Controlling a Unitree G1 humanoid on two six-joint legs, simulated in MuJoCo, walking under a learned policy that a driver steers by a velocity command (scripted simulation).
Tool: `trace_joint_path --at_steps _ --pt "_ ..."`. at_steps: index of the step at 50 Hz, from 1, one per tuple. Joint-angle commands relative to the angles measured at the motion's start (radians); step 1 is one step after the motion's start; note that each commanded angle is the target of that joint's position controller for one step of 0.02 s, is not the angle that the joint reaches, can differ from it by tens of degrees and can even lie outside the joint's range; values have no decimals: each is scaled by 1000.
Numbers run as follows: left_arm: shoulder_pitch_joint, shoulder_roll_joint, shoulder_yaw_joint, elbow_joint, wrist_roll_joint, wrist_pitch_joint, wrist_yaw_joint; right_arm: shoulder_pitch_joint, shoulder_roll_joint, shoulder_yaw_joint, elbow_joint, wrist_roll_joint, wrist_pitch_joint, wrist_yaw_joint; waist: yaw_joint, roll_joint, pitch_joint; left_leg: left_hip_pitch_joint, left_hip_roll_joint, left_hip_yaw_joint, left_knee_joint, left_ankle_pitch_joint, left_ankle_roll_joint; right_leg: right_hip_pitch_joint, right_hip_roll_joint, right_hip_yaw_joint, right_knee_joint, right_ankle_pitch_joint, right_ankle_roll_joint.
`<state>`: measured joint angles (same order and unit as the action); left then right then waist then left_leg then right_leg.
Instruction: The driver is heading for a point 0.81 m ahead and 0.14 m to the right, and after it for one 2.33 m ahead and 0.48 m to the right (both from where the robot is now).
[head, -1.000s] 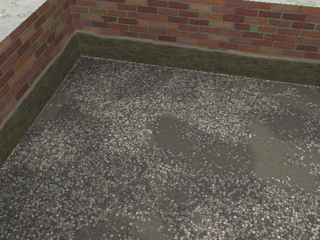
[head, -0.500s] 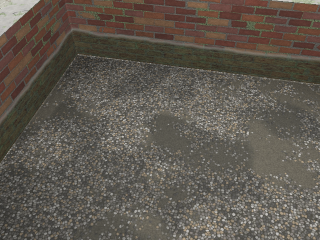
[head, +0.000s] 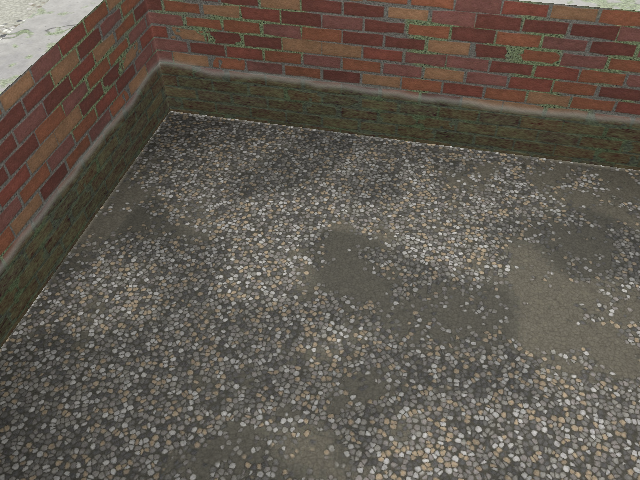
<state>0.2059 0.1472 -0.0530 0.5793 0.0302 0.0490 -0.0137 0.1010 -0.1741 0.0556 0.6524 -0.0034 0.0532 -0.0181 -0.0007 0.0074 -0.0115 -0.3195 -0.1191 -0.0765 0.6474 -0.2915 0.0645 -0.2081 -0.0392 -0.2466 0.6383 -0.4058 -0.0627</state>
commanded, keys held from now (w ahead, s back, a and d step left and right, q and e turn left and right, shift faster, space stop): w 1.00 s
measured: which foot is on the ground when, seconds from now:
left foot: down 0.00-1.00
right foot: down 0.00-1.00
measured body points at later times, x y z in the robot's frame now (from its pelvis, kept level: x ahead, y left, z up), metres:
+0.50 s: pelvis +0.01 -0.01 +0.00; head +0.00 -0.01 +0.45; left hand +0.18 +0.19 -0.09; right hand +0.21 -0.21 -0.09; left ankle +0.03 +0.08 -0.72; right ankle -0.03 -0.07 -0.72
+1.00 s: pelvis +0.01 -0.01 +0.00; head +0.00 -0.01 +0.45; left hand +0.17 +0.20 -0.10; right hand +0.21 -0.21 -0.09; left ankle +0.03 +0.08 -0.72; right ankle -0.03 -0.07 -0.72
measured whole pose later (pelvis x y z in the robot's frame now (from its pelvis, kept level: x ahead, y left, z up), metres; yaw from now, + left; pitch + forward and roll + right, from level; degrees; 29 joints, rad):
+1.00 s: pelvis +0.01 -0.01 +0.00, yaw +0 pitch -2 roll +0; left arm 0.22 0.15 -0.05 0.59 0.03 0.06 0.01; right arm 0.09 -0.15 0.05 0.65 -0.01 0.07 -0.03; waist -0.01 0.00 -0.01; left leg -0.31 -0.11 -0.07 0.69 -0.34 0.06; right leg -0.19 -0.03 -0.24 0.67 -0.45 -0.07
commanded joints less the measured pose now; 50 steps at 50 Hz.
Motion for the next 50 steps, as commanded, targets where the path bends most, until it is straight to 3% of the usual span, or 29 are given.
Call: trace_joint_path --at_steps 1,10,11,24,25,28,50 --pt "-60 70 20 -86 -2 -17 4 -96 -74 -23 -92 -4 -18 1 -5 -26 -28 -79 67 -85 -94 118 0 63 -100 165 -146 81 -16" --pt "-42 77 21 -86 -1 -17 3 -85 -81 -25 -88 -2 -19 -2 -2 -1 -32 -77 74 -97 -84 151 10 69 -84 152 -114 122 -13" --pt "-60 71 17 -91 5 -16 5 -107 -52 -16 -99 -1 -17 2 -11 -9 -37 -58 72 -94 -85 169 9 62 -86 147 -112 157 -3" --pt "-56 72 16 -96 2 -14 6 -97 -60 -16 -95 -1 -16 0 -7 -16 -40 -54 70 -91 -66 185 8 73 -82 144 -101 201 0" --pt "-24 84 23 -77 -7 -12 17 -97 -57 -20 -94 -5 -10 -5 -7 -26 -59 -52 73 -71 -54 209 19 108 -94 141 -96 227 -4" --pt "-31 83 24 -75 -7 -6 25 -100 -54 -21 -93 -4 -5 -7 -9 -25 -42 -51 70 -53 -41 226 15 97 -103 137 -98 252 -9" --pt "-35 74 21 -72 -3 -3 23 -109 -47 -19 -92 -2 0 -9 -10 -12 -40 -43 78 -68 -45 233 22 67 -86 129 -89 192 -2"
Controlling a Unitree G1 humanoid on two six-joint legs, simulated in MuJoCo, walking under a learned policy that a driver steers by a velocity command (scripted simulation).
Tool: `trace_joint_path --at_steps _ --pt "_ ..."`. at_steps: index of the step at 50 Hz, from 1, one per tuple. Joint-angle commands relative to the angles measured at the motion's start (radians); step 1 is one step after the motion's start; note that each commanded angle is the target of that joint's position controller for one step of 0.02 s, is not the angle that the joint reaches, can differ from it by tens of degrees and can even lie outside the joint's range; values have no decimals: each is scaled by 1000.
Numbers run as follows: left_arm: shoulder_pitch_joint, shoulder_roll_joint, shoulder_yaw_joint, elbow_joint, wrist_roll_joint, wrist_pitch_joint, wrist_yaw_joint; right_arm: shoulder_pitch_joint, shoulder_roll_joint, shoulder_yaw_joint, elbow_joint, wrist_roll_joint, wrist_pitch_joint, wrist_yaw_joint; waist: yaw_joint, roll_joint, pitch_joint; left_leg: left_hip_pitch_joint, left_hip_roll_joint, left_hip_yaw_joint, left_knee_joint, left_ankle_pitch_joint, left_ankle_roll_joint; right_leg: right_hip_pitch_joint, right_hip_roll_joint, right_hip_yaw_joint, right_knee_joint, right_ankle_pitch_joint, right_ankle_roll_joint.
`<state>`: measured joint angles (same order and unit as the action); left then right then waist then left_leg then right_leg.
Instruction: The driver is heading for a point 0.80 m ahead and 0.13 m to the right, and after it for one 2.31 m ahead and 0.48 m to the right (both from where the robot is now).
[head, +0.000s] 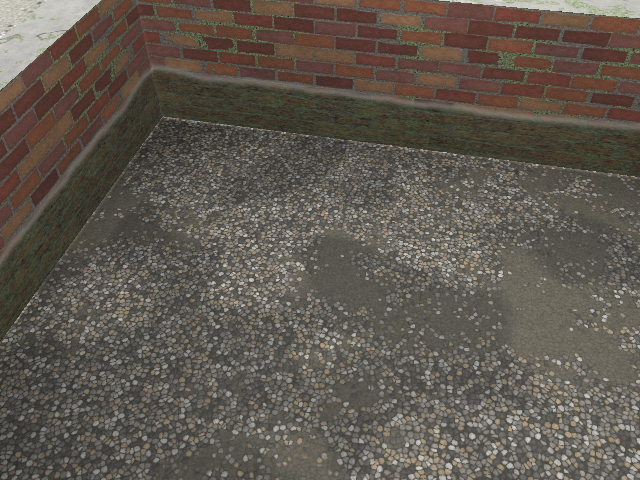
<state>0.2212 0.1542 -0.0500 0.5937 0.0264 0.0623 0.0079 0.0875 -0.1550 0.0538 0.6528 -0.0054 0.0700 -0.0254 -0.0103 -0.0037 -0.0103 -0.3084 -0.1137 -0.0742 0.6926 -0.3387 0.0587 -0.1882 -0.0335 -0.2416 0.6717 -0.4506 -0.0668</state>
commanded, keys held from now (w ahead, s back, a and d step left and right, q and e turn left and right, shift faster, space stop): w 0.14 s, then no key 0.86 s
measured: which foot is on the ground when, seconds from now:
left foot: down 0.00-1.00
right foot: down 0.00-1.00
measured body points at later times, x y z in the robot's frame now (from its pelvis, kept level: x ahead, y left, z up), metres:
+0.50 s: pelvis +0.01 +0.00 +0.02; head +0.00 -0.01 +0.47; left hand +0.11 +0.21 -0.10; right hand +0.16 -0.20 -0.09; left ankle +0.02 +0.09 -0.72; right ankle -0.04 -0.06 -0.72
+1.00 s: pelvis +0.00 -0.01 +0.02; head +0.01 -0.01 +0.47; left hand +0.08 +0.24 -0.11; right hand +0.17 -0.22 -0.08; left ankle +0.02 +0.09 -0.72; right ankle -0.04 -0.06 -0.72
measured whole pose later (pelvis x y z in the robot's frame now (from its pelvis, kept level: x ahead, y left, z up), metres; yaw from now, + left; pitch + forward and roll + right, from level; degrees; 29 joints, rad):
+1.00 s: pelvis +0.00 -0.01 +0.02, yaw +0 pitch +0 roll -1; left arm 0.32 0.22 -0.04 0.71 0.05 0.10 0.04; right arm 0.16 -0.19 0.07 0.64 -0.02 0.09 -0.01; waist 0.01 0.01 0.00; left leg -0.25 -0.08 -0.09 0.50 -0.24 0.05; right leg -0.11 0.02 -0.24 0.41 -0.31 -0.08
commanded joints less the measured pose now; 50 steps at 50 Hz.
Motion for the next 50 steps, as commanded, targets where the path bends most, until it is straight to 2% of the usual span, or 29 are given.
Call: trace_joint_path --at_steps 1,8,14,17,22,27,28,33,35,36,37,39,42,44,45,50 --pt "-51 66 18 -87 1 -16 2 -96 -66 -17 -93 0 -17 -1 -1 0 -41 -55 73 -71 -92 277 28 47 -91 124 -123 231 3" --pt "-47 61 17 -84 2 -16 1 -84 -60 -15 -90 1 -18 0 -2 5 -42 -61 78 -87 -115 238 31 51 -90 127 -130 182 4" --pt "8 52 9 -37 10 -12 0 -48 -50 -9 -55 7 -16 10 1 34 23 -73 115 -171 -264 146 29 76 -91 139 -227 92 10" --pt "28 63 10 -5 6 -18 0 -38 -48 -10 -34 4 -14 13 0 25 37 -37 124 -181 -324 194 20 110 -103 151 -283 196 11" --pt "45 85 17 33 -4 -26 -1 -22 -47 -12 -11 5 -14 5 -2 -6 -26 49 138 -166 -340 311 22 175 -115 162 -319 395 13" --pt "43 95 21 45 -6 -18 1 -20 -49 -14 -4 5 -13 -5 -2 -11 -53 52 139 -143 -322 335 22 203 -116 164 -321 492 5" --pt "48 102 22 49 -8 -21 1 -17 -50 -14 -2 0 -10 -5 -1 -23 -58 47 139 -142 -315 342 22 214 -114 163 -316 520 10" --pt "43 112 27 47 -5 -10 3 -16 -59 -17 1 -2 -3 -10 -2 -9 -55 14 133 -122 -286 318 21 218 -120 163 -296 582 -3" --pt "40 117 29 44 -4 -4 4 -18 -63 -19 -1 -3 -1 -11 -2 -6 -50 2 130 -118 -275 310 22 212 -121 161 -289 584 -6" --pt "126 166 38 58 14 6 17 22 -78 -3 -9 -28 5 2 44 -26 -37 -27 142 -154 -289 347 71 256 -111 160 -315 567 -35" --pt "125 160 37 65 23 14 23 9 -83 -7 -17 -19 5 8 36 -2 -16 -41 144 -142 -287 348 78 254 -117 161 -315 575 -49" --pt "104 152 34 56 28 20 29 2 -85 -5 -36 -17 3 13 30 12 -26 -41 144 -132 -276 328 75 253 -121 164 -315 575 -62" --pt "94 155 33 53 21 19 28 9 -92 -5 -55 -20 5 10 29 24 -21 -35 143 -134 -271 301 68 224 -115 168 -329 489 -66" --pt "95 157 32 54 22 17 28 15 -94 -4 -66 -21 7 9 25 23 -14 -31 143 -135 -270 290 67 205 -110 169 -335 450 -67" --pt "91 153 31 53 23 21 31 5 -100 -4 -80 -14 6 10 23 25 -16 -36 144 -138 -258 289 67 192 -115 176 -329 453 -77" --pt "101 164 30 51 26 22 37 19 -106 -4 -105 -14 3 11 20 24 -24 -39 143 -139 -248 270 68 166 -111 180 -320 385 -86"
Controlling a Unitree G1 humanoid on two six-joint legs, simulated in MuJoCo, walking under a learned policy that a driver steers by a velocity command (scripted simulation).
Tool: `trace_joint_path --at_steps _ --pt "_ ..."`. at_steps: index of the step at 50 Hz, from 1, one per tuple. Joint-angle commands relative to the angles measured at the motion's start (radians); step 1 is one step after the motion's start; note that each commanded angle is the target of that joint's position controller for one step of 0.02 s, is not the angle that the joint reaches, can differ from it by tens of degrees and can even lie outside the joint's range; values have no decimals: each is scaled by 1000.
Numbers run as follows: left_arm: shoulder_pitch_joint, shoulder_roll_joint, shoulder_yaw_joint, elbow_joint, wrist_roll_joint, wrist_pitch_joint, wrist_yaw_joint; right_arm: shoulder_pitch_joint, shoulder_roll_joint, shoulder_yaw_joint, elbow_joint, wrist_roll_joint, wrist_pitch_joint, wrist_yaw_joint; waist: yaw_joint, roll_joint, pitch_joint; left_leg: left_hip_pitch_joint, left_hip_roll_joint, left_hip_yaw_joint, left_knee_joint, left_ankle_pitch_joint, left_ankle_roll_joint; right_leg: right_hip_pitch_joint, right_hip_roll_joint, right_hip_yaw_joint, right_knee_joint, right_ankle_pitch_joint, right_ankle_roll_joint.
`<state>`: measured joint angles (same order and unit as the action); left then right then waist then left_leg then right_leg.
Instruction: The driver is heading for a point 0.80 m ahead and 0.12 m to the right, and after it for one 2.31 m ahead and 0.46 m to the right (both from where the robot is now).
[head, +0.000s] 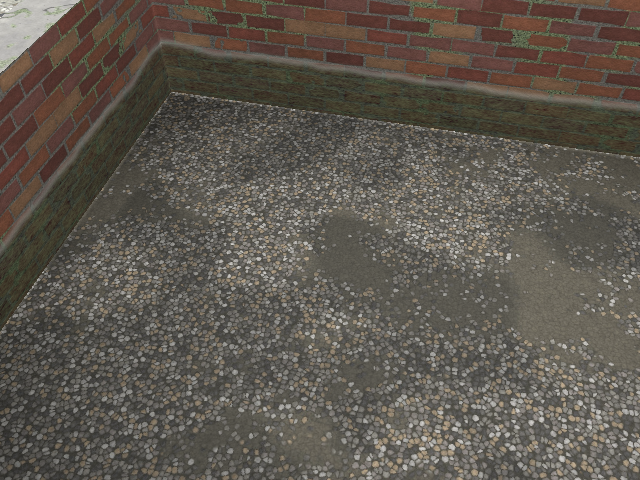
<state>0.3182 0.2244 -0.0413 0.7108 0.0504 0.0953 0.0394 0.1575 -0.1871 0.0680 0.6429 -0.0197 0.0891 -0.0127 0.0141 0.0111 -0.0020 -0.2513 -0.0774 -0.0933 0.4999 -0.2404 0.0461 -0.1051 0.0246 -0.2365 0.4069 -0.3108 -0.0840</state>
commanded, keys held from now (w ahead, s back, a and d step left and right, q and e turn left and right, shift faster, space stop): no key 0.48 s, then w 0.24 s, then no key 0.28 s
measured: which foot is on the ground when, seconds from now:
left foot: down 0.00-1.00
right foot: down 0.00-1.00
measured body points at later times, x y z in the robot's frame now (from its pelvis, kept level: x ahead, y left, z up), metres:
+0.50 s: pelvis +0.00 +0.00 +0.00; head +0.00 +0.00 +0.45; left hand +0.08 +0.24 -0.12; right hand +0.17 -0.20 -0.10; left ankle +0.01 +0.10 -0.74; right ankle -0.05 -0.05 -0.74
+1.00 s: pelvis +0.02 +0.00 +0.00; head +0.02 -0.01 +0.45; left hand +0.16 +0.20 -0.11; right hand +0.16 -0.21 -0.11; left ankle +0.01 +0.10 -0.74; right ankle -0.05 -0.05 -0.74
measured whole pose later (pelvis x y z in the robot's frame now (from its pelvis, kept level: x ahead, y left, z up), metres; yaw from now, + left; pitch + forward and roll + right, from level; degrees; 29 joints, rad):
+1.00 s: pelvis +0.02 +0.00 +0.00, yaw -1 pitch -1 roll +1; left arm 0.22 0.16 -0.06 0.69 0.02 0.07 0.01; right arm 0.13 -0.14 0.05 0.75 -0.01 0.07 -0.02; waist -0.02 -0.01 0.01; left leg -0.15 -0.09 -0.07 0.38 -0.21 0.04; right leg -0.05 0.01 -0.20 0.36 -0.31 -0.07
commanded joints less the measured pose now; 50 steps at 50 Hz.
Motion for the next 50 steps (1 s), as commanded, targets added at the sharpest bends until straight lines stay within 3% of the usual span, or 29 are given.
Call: trace_joint_path --at_steps 1,24,25,26,27,31,36,37,38,41,49,50 --pt "6 95 20 -66 2 -11 7 -50 -75 -18 -99 1 -16 -2 -4 10 -31 -99 107 -120 -55 169 81 78 -168 176 -54 234 -69" --pt "11 106 12 -77 6 -12 5 -46 -82 -17 -139 1 -27 5 7 8 -27 -116 104 -131 -68 163 78 84 -164 186 -40 216 -62" --pt "18 78 0 -75 12 -17 1 -33 -65 -9 -132 -3 -27 7 6 13 -51 -83 113 -144 -100 119 75 84 -164 186 -63 137 -57" --pt "-65 16 -9 -81 -15 -32 -21 -49 -39 -20 -81 7 -20 -6 -36 23 -59 -32 105 -114 -132 99 34 56 -164 179 -50 158 -1" --pt "-46 16 -11 -79 -22 -40 -32 -41 -35 -16 -67 6 -15 -13 -21 12 -68 -15 107 -129 -146 75 32 64 -146 173 -71 89 20" --pt "-19 66 7 -67 -27 -47 -38 -67 -48 -25 -32 10 -7 -13 -7 -22 11 -76 79 -102 -109 84 45 80 -133 161 -52 75 26" --pt "-34 59 10 -82 -36 -52 -28 -78 -44 -34 -17 9 -16 -22 -7 -29 10 -100 40 -36 -1 75 42 69 -158 158 5 197 1" --pt "-87 46 7 -109 -38 -44 -23 -113 -37 -34 -35 1 -22 -5 -25 -28 67 -128 41 -5 24 179 32 41 -200 176 28 429 -2" --pt "-85 40 6 -108 -31 -45 -20 -76 -22 -31 -20 -3 -26 -2 -38 -31 17 -76 54 -17 -6 210 27 46 -205 162 42 516 0" --pt "-61 28 3 -98 -20 -45 -18 -62 -25 -31 1 8 -30 -7 -28 -20 -45 14 83 -62 -42 385 32 78 -180 144 31 552 35" --pt "-96 21 5 -76 -27 -33 -32 -54 -20 -31 44 13 -31 -8 -28 -29 -64 58 125 -90 -168 363 27 168 -183 175 -84 494 44" --pt "-102 17 5 -73 -26 -31 -36 -54 -11 -27 48 5 -31 -5 -26 -31 -66 63 131 -89 -181 370 29 175 -184 181 -98 488 44"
